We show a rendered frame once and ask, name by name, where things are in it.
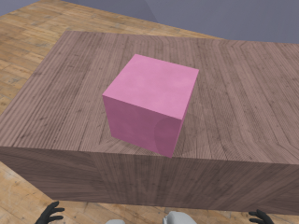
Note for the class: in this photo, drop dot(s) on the carton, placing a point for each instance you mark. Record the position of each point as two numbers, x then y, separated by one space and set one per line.
146 104

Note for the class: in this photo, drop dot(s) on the robot left hand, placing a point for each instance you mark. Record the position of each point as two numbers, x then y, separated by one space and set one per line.
45 217

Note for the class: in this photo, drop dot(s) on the robot right hand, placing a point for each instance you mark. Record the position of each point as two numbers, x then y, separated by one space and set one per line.
264 218

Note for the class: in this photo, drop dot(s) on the pedestal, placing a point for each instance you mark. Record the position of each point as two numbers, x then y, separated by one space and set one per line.
237 150

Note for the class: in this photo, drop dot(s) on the robot right thigh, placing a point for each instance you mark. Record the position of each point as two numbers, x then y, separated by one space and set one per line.
178 218

